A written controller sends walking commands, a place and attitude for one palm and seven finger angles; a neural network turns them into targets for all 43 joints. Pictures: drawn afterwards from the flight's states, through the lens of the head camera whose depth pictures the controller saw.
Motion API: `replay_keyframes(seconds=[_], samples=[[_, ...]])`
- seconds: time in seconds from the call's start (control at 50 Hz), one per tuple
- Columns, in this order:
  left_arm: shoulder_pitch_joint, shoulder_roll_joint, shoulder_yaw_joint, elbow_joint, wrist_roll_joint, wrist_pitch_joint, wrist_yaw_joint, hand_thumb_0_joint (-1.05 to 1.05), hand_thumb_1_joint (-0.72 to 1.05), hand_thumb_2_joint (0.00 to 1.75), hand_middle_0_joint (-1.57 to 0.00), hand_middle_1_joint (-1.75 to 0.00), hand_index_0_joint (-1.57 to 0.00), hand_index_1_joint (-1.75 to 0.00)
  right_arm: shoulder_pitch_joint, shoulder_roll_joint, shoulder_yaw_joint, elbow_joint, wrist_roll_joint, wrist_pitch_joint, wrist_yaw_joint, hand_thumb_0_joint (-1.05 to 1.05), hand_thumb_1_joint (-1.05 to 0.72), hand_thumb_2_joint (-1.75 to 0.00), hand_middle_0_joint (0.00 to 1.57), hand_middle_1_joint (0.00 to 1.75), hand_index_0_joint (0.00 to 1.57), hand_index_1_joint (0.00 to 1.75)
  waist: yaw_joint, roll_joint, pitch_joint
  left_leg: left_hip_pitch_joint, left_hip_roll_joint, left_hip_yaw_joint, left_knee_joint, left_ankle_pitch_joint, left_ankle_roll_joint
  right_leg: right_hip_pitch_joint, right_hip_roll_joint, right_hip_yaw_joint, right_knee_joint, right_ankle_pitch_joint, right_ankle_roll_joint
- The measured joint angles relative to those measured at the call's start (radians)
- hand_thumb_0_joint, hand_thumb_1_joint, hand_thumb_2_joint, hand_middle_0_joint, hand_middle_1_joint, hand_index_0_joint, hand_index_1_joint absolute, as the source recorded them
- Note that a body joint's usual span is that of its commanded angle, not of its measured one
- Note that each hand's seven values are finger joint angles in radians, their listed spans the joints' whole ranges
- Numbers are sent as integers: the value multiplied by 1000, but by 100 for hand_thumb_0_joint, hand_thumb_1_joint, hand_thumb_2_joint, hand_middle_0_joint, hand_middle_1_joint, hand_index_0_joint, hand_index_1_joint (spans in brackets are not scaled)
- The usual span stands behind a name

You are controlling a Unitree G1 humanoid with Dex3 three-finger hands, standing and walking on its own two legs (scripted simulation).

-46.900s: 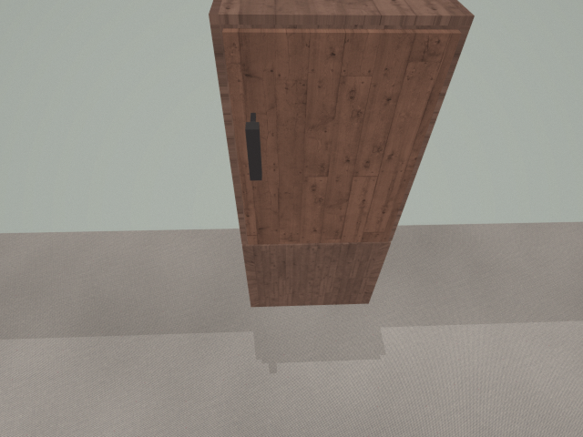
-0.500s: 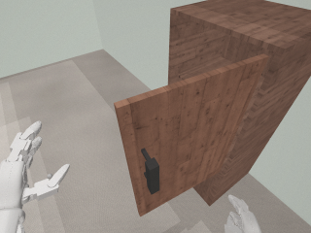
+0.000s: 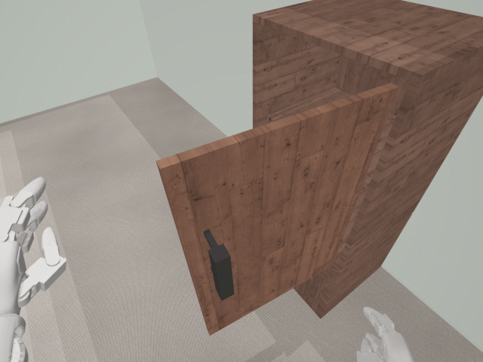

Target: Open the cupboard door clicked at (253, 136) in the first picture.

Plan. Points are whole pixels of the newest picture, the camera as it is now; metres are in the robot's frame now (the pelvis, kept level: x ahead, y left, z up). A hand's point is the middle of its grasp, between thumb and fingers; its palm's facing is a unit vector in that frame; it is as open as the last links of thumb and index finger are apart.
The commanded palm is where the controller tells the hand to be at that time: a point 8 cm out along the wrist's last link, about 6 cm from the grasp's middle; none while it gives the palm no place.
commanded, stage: draw the hand back to the body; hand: left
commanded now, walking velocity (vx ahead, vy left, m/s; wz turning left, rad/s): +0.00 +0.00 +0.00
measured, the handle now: (217, 264) +0.28 +0.08 +0.02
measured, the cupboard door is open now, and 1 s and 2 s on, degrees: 83 83 83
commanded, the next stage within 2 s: step back with the hand held close in 0.02 s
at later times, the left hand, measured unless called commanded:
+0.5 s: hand (60, 264) +0.19 +0.26 +0.14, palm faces +0.30 -0.82 -0.49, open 7.4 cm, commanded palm +0.13 +0.31 +0.17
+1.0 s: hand out of the picture +0.11 +0.29 +0.16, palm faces +0.42 -0.79 -0.44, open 7.4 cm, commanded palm +0.04 +0.34 +0.17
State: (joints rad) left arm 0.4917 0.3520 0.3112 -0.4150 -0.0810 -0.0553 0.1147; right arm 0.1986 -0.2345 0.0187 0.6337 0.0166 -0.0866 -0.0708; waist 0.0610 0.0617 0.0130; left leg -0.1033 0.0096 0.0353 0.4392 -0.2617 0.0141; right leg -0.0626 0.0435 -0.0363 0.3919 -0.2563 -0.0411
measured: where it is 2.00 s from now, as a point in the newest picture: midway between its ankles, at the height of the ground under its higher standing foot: outside the picture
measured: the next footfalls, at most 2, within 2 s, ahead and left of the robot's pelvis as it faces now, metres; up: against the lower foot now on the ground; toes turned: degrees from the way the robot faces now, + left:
right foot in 1.26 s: -0.23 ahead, -0.08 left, +0.00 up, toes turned -1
left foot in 1.48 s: -0.07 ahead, +0.09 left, +0.00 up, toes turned -3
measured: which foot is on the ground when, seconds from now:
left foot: down 0.00-1.00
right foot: down 0.00-0.98, up 1.00-1.00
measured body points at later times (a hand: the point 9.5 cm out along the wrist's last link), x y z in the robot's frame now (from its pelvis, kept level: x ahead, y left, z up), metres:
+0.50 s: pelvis -0.03 +0.02 +0.00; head -0.01 +0.02 +0.45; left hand +0.17 +0.30 +0.17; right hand +0.14 -0.24 -0.08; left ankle -0.01 +0.11 -0.74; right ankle -0.02 -0.09 -0.74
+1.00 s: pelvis -0.10 +0.04 -0.02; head -0.09 +0.06 +0.43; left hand +0.08 +0.33 +0.18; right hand +0.05 -0.21 -0.10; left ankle -0.01 +0.11 -0.74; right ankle -0.03 -0.09 -0.74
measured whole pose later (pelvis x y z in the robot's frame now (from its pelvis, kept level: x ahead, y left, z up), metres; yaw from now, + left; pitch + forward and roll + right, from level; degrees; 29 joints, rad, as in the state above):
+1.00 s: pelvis -0.10 +0.04 -0.02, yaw +0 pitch -1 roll -2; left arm 0.52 0.41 0.42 -0.55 -0.02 -0.21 0.17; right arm 0.23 -0.22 0.01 0.59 0.00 -0.06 -0.08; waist -0.01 0.00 0.05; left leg -0.43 -0.01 0.05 0.63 -0.21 0.07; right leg -0.39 0.04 -0.01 0.61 -0.25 0.01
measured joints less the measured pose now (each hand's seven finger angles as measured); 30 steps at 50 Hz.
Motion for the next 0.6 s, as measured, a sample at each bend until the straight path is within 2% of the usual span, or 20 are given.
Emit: replay_keyframes(seconds=[0.18,0.28,0.38,0.46,0.6], samples=[[-17,-1,10,17,3,-18,-3,2,89,90,-21,-30,-21,-30,-3,1,0,5,2,-3,1,1,-90,-90,20,30,20,30,2,8,6,-4,7,-3,-3,6,-5,0,7,-2,-11,9,-5],[-20,21,65,37,17,-75,-4,2,89,90,-21,-30,-21,-30,-29,-3,-4,-19,2,40,8,1,-90,-90,20,30,20,30,-20,7,2,-64,19,6,21,5,-4,-52,18,6,-16,30,-2],[25,31,47,6,24,-71,-1,2,89,90,-21,-30,-21,-30,-41,-11,-22,-52,6,78,2,1,-90,-90,20,30,20,30,-45,-15,12,-95,8,32,13,20,8,-106,5,30,12,35,11],[58,64,49,-40,26,-69,3,2,89,90,-22,-30,-21,-30,-40,-8,-32,-72,9,101,-7,1,-90,-90,20,30,20,30,-62,-42,20,-121,0,44,24,27,18,-142,-4,41,41,36,20],[76,104,94,-95,30,-87,21,2,89,90,-22,-30,-21,-30,-17,2,-31,-96,7,100,-12,1,-90,-90,20,30,20,30,-71,-72,22,-174,-12,53,63,38,37,-202,-18,47,93,43,35]])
